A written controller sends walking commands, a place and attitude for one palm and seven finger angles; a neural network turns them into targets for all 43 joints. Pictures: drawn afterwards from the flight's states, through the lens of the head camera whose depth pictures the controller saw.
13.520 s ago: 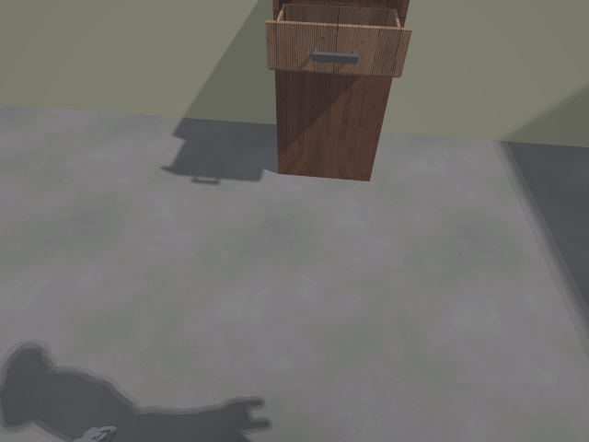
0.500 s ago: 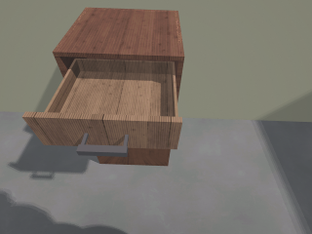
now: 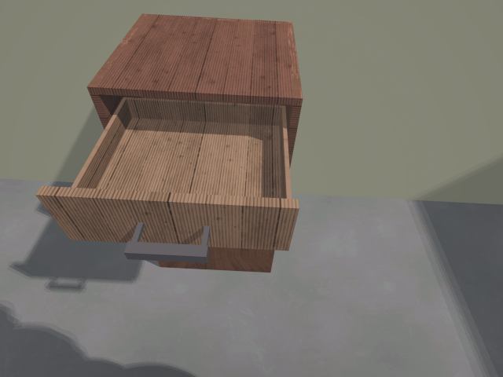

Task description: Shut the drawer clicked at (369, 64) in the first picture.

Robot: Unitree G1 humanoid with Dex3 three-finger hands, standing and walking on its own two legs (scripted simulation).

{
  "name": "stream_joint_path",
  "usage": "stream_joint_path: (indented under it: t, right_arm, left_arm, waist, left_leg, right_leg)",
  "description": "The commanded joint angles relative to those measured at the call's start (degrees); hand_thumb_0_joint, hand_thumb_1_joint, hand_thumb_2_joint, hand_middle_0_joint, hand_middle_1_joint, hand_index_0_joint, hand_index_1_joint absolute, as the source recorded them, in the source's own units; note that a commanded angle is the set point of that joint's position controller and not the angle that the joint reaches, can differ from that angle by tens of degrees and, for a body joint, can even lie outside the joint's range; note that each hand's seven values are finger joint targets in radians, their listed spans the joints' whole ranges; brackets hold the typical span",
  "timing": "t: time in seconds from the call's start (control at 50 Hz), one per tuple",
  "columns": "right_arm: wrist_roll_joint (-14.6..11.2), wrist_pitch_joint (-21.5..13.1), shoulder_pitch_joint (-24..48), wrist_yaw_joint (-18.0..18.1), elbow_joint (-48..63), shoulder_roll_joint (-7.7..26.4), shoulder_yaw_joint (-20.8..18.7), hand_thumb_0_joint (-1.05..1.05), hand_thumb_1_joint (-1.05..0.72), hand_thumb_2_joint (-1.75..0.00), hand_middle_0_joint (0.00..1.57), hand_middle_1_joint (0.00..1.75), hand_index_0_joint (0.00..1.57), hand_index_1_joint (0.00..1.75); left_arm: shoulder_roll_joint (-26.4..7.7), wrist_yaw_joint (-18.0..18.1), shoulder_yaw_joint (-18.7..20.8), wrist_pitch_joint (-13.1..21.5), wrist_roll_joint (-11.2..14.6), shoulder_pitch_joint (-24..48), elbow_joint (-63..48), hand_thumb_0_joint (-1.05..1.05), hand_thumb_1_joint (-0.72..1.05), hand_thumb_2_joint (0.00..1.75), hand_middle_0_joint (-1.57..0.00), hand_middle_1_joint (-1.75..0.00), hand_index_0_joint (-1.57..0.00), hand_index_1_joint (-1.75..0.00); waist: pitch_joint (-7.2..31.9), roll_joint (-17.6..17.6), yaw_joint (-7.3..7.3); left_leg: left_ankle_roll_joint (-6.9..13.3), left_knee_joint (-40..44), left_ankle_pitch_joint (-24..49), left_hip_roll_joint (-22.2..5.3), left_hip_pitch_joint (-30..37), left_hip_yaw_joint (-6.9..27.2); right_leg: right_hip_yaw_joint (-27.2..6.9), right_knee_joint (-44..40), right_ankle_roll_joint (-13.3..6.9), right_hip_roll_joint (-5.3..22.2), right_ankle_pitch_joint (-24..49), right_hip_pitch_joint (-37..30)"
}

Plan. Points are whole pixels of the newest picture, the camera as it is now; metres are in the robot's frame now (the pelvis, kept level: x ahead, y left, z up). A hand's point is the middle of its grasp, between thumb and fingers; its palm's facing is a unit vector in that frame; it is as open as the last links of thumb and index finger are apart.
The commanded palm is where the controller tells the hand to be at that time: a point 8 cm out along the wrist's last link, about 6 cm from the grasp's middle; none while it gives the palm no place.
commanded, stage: look again from close up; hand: left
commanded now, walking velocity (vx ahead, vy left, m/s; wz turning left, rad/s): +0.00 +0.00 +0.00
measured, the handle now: (170, 241) +0.33 +0.17 +0.01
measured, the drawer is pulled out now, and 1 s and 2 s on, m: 0.30 0.30 0.30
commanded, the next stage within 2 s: raise the hand and make a fist in 0.22 s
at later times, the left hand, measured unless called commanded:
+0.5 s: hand (139, 353) +0.16 +0.19 -0.04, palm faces +0.24 -0.96 -0.15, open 7.0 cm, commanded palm +0.10 +0.22 -0.05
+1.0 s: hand (159, 352) +0.16 +0.14 +0.00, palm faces +0.00 -1.00 -0.06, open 4.6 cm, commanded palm +0.12 +0.21 +0.01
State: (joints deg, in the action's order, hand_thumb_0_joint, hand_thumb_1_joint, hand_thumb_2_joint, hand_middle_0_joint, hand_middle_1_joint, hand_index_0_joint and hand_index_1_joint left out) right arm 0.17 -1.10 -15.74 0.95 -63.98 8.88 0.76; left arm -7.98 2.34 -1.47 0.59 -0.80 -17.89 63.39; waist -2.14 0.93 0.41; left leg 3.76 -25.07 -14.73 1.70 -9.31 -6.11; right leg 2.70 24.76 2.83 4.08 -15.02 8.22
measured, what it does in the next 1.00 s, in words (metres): lowers itself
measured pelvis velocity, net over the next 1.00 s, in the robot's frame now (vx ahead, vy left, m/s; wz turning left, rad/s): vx -0.03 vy -0.06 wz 0.08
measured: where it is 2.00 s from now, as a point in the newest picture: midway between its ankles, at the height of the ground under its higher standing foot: outside the picture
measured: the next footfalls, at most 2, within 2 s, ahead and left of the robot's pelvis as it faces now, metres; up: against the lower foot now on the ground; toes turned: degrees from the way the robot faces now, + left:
none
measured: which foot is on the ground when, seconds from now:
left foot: down 0.00-1.00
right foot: down 0.00-1.00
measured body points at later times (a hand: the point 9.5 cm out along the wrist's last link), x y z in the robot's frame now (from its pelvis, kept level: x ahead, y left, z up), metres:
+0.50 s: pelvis -0.01 -0.01 -0.01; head -0.01 -0.01 +0.44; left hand +0.15 +0.24 -0.03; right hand +0.07 -0.25 -0.13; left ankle -0.01 +0.07 -0.74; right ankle -0.02 -0.14 -0.74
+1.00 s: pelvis -0.03 -0.06 -0.07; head +0.00 -0.05 +0.38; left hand +0.15 +0.20 +0.01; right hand +0.18 -0.26 -0.13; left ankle -0.01 +0.07 -0.74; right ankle -0.02 -0.14 -0.74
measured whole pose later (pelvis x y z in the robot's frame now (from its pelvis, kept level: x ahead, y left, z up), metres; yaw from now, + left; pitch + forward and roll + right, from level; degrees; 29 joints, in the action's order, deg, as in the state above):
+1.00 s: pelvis -0.03 -0.06 -0.07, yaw +4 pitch +9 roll -2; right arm -2.7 -14.1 -11.4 2.9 -32.2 11.7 2.0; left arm -14.7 -19.8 9.3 20.3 16.4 -23.0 -2.9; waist 5.8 -2.1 1.3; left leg -0.9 -59.4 -26.2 -2.7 -42.7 1.9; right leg 8.9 56.5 -3.2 0.0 -27.8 38.4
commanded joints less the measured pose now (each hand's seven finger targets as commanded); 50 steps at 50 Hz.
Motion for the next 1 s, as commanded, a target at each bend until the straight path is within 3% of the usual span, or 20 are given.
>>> stream_joint_path:
  t: [0.0,0.28,0.3,0.32,0.34,0.36,0.38,0.4,0.42,0.44,0.46,0.5,0.54,0.56,0.64,0.74,0.76,0.82,0.86,0.98]
  right_arm:
    - [0.03,-0.85,-3.17,0.45,1.07,5.69,-0.99,0.00,-0.90,-0.90,0.20,0.30,0.20,0.30]
    - [0.07,-0.96,-3.70,0.54,0.77,5.57,-1.05,0.00,-0.90,-0.90,0.20,0.30,0.20,0.30]
    - [-0.15,-1.31,-0.71,0.24,4.84,7.96,-0.99,0.00,-0.90,-0.90,0.20,0.30,0.20,0.30]
    - [-2.84,-8.83,-1.95,2.26,24.20,16.36,-2.80,0.00,-0.90,-0.90,0.20,0.30,0.20,0.30]
    - [-2.22,-14.49,2.85,3.62,21.54,11.49,-0.87,0.00,-0.90,-0.90,0.20,0.30,0.20,0.30]
    - [-2.76,-16.44,3.06,2.93,21.06,8.95,-2.00,0.00,-0.90,-0.90,0.20,0.30,0.20,0.30]
    - [-3.05,-17.02,1.33,2.58,19.49,10.56,-2.52,0.00,-0.90,-0.90,0.20,0.30,0.20,0.30]
    - [-2.61,-18.00,2.63,2.27,23.13,11.81,-3.24,0.00,-0.90,-0.90,0.20,0.30,0.20,0.30]
    - [-1.52,-18.49,2.88,1.93,24.77,13.36,-3.78,0.00,-0.90,-0.90,0.20,0.30,0.20,0.30]
    - [-0.74,-18.34,3.21,1.81,26.25,13.54,-4.31,0.00,-0.90,-0.90,0.20,0.30,0.20,0.30]
    - [-0.69,-17.93,3.92,1.36,28.03,13.34,-5.06,0.00,-0.90,-0.90,0.20,0.30,0.20,0.30]
    - [-0.53,-17.46,7.30,-0.14,31.76,12.19,-5.49,0.00,-0.90,-0.90,0.20,0.30,0.20,0.30]
    - [-0.80,-17.09,8.89,-1.67,34.84,12.57,-6.48,0.00,-0.90,-0.90,0.20,0.30,0.20,0.30]
    - [-1.25,-16.65,8.93,-2.40,35.95,12.86,-7.03,0.00,-0.90,-0.90,0.20,0.30,0.20,0.30]
    - [-2.65,-14.75,11.33,-0.74,44.48,12.53,-6.15,0.00,-0.90,-0.90,0.20,0.30,0.20,0.30]
    - [-2.08,-14.64,6.07,1.60,44.04,10.56,-5.18,0.00,-0.90,-0.90,0.20,0.30,0.20,0.30]
    - [-1.88,-14.72,4.97,1.80,43.12,11.05,-4.85,0.00,-0.90,-0.90,0.20,0.30,0.20,0.30]
    - [-2.46,-16.34,5.22,2.43,41.05,11.77,-3.76,0.00,-0.90,-0.90,0.20,0.30,0.20,0.30]
    - [-2.89,-16.96,5.85,2.85,40.48,12.54,-3.33,0.00,-0.90,-0.90,0.20,0.30,0.20,0.30]
    - [-3.27,-16.02,8.01,3.37,41.20,10.51,-3.15,0.00,-0.90,-0.90,0.20,0.30,0.20,0.30]
  left_arm:
    - [-5.22,0.45,1.11,0.53,0.03,-4.21,-1.18,0.00,0.90,0.90,-0.20,-0.30,-0.20,-0.30]
    - [-5.33,0.36,1.25,0.56,0.11,-4.21,-1.25,0.00,0.90,0.90,-0.20,-0.30,-0.20,-0.30]
    - [-7.32,2.24,1.03,1.54,-0.95,-4.28,-0.33,0.00,0.90,0.90,-0.20,-0.30,-0.20,-0.30]
    - [-19.09,1.78,9.07,13.06,10.35,35.69,-88.83,0.00,0.90,0.90,-0.22,-0.32,-0.22,-0.32]
    - [-14.42,3.83,6.10,9.88,5.80,10.96,-75.52,0.00,0.90,0.90,-0.24,-0.34,-0.24,-0.34]
    - [-3.07,5.72,0.00,2.38,7.47,-5.03,-65.73,0.00,0.90,0.90,-0.26,-0.37,-0.26,-0.37]
    - [2.79,4.84,-4.02,2.09,9.03,-3.77,-66.23,0.00,0.90,0.90,-0.28,-0.39,-0.28,-0.39]
    - [1.70,3.94,-3.28,4.36,9.61,-1.37,-69.79,0.00,0.90,0.90,-0.30,-0.41,-0.30,-0.41]
    - [-2.85,3.28,1.15,7.25,9.00,-0.72,-69.00,0.00,0.90,0.90,-0.32,-0.43,-0.32,-0.43]
    - [-5.41,1.99,5.74,10.58,9.23,-4.04,-65.63,0.00,0.90,0.90,-0.34,-0.45,-0.34,-0.45]
    - [-5.67,-0.14,8.75,14.07,9.64,-10.84,-61.52,0.00,0.90,0.90,-0.36,-0.47,-0.36,-0.47]
    - [1.90,-7.13,5.22,21.80,11.86,-20.73,-55.03,0.00,0.90,0.90,-0.40,-0.52,-0.40,-0.52]
    - [-1.29,-15.18,9.43,30.20,14.44,-21.78,-55.35,0.00,0.90,0.90,-0.44,-0.56,-0.44,-0.56]
    - [-5.79,-18.34,14.25,32.97,14.47,-23.31,-53.48,0.00,0.90,0.90,-0.46,-0.58,-0.46,-0.58]
    - [-11.10,-20.83,17.14,28.87,17.24,-13.70,-68.28,0.00,0.90,0.90,-0.54,-0.67,-0.54,-0.67]
    - [-11.67,-15.38,16.32,31.45,17.61,-3.25,-86.62,0.00,0.90,0.90,-0.64,-0.78,-0.64,-0.78]
    - [-12.09,-15.43,14.87,32.27,16.87,-0.79,-87.62,0.00,0.90,0.90,-0.66,-0.80,-0.66,-0.80]
    - [-10.64,-19.03,10.11,32.05,16.86,2.17,-82.63,0.00,0.90,0.90,-0.72,-0.86,-0.72,-0.86]
    - [-12.75,-21.42,10.91,28.87,17.05,1.93,-78.63,0.00,0.90,0.90,-0.76,-0.91,-0.76,-0.91]
    - [-14.15,-20.88,19.11,17.49,19.88,-8.34,-77.05,0.00,0.90,0.90,-0.88,-1.04,-0.88,-1.04]
  waist:
    - [-2.63,-0.50,-0.20]
    - [-1.95,-0.49,-0.07]
    - [-4.78,-0.46,0.02]
    - [23.75,-10.69,-5.99]
    - [25.52,-16.72,-0.47]
    - [16.37,-12.40,-2.07]
    - [7.90,-6.20,-3.05]
    - [2.34,-4.41,-3.34]
    - [2.95,-2.50,-4.07]
    - [3.25,2.88,-3.50]
    - [5.23,7.48,-1.11]
    - [4.67,14.46,1.06]
    - [7.38,10.18,2.28]
    - [8.10,3.76,3.05]
    - [15.48,-1.53,3.18]
    - [17.95,-5.88,-1.26]
    - [17.24,-4.10,-3.19]
    - [12.75,-5.17,-5.34]
    - [12.48,-3.01,-5.22]
    - [18.24,0.72,0.65]
  left_leg:
    - [-1.13,6.15,11.67,-7.52,-0.13,8.01]
    - [-1.01,6.47,13.87,-7.60,1.07,7.97]
    - [-2.89,-3.65,27.50,-8.89,-4.60,8.07]
    - [-5.25,1.31,29.40,-4.37,15.16,9.87]
    - [-5.64,2.59,34.09,-7.44,18.15,9.26]
    - [-6.90,4.86,29.63,-6.84,8.65,10.18]
    - [-5.84,3.72,21.22,-6.11,3.15,9.57]
    - [-4.74,1.16,12.41,-5.30,-2.21,10.08]
    - [-4.09,-2.33,5.22,-3.66,-6.53,10.13]
    - [-3.86,-5.57,3.40,-2.95,-10.37,10.02]
    - [-4.18,-7.71,3.96,-2.73,-13.10,9.04]
    - [-4.69,-13.29,1.42,-2.47,-20.87,7.53]
    - [-5.13,-18.70,-0.58,-1.52,-26.44,6.12]
    - [-5.34,-20.48,-0.19,-1.20,-26.86,5.56]
    - [-3.34,-22.90,-5.96,-0.27,-29.75,3.99]
    - [-2.25,-27.36,-4.55,-1.66,-27.63,6.06]
    - [-2.01,-28.75,-4.94,-2.03,-27.98,6.40]
    - [-1.92,-29.71,-7.79,-2.41,-29.52,7.37]
    - [-1.63,-29.62,-8.36,-2.27,-30.24,7.35]
    - [-2.09,-24.49,-0.55,-1.66,-27.16,7.33]
  right_leg:
    - [-2.86,-3.54,-3.29,2.75,7.45,2.45]
    - [-2.67,-4.16,-3.27,2.88,8.82,1.50]
    - [-4.41,-2.19,-3.23,4.22,20.14,4.33]
    - [1.79,2.78,-3.78,-2.62,18.27,2.94]
    - [1.22,8.98,-4.77,-3.50,4.18,6.91]
    - [2.44,11.86,-3.55,-3.32,-4.14,11.50]
    - [2.36,10.61,-3.25,-3.13,-4.43,13.48]
    - [3.25,8.10,-3.44,-3.31,-3.85,14.68]
    - [3.58,5.83,-3.73,-3.55,-2.26,15.86]
    - [4.10,6.17,-3.93,-3.91,-1.32,17.65]
    - [4.83,8.21,-4.15,-4.37,-2.12,17.67]
    - [5.59,14.93,-4.18,-5.11,-5.23,24.33]
    - [3.96,20.08,-4.79,-4.43,-4.68,26.92]
    - [2.60,21.50,-5.51,-3.79,-3.24,26.71]
    - [-0.33,22.88,-4.69,-3.83,-9.13,26.48]
    - [-3.93,20.99,-4.29,-4.13,-10.53,28.48]
    - [-4.76,20.58,-3.90,-4.27,-11.04,29.87]
    - [-5.74,18.72,-3.75,-4.05,-14.61,32.56]
    - [-7.35,16.34,-3.26,-3.50,-16.50,30.93]
    - [-6.55,14.62,-1.86,-1.57,-4.40,17.94]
